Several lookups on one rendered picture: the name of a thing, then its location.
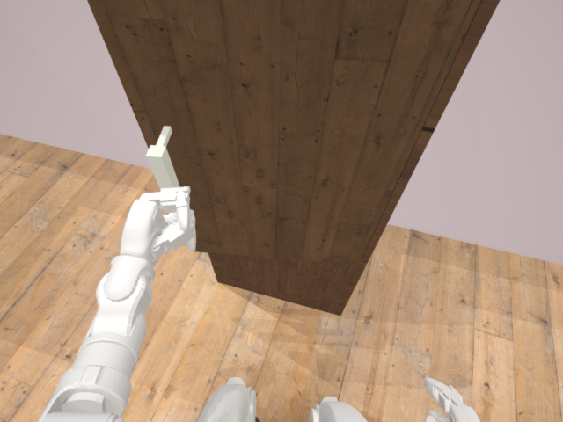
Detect left robot forearm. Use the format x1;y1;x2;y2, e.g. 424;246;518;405
37;254;156;422

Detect left robot hand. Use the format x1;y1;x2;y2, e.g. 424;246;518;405
120;187;196;266

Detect right robot hand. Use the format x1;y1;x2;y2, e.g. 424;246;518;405
424;377;480;422

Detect cupboard door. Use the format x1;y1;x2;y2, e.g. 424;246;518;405
87;0;481;265

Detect handle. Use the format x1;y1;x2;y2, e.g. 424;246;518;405
146;126;191;194

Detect robot left shin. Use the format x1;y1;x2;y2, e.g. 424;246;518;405
227;377;245;385

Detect right robot thigh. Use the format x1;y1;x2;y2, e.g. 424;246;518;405
309;401;368;422

